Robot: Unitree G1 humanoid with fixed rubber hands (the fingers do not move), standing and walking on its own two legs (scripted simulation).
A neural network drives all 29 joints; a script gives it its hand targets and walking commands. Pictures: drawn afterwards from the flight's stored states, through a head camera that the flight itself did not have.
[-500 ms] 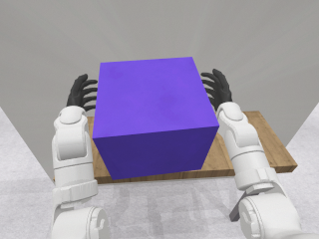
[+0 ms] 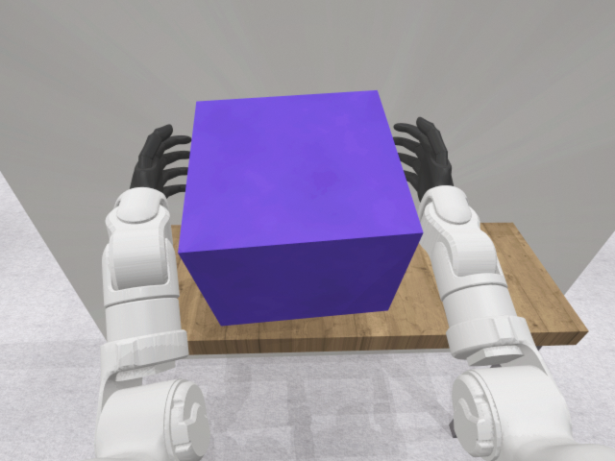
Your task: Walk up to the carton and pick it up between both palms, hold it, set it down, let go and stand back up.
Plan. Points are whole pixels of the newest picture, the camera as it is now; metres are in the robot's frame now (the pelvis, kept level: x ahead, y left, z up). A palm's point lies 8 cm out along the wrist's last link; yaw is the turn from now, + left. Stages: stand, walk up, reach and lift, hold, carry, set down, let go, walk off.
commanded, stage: set down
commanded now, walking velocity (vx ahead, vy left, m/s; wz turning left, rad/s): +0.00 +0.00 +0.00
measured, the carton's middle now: (297, 211) +0.41 +0.00 +0.15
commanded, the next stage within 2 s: none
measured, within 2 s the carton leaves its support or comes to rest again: neither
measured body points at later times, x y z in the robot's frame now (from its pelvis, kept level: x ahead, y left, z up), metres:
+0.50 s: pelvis +0.02 +0.01 +0.00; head +0.00 +0.04 +0.45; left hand +0.42 +0.18 +0.16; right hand +0.40 -0.16 +0.18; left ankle +0.04 +0.10 -0.75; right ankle +0.00 -0.10 -0.75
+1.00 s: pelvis +0.02 +0.01 +0.00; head +0.01 +0.03 +0.45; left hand +0.44 +0.17 +0.13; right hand +0.41 -0.17 +0.15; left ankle +0.04 +0.10 -0.75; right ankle +0.00 -0.10 -0.75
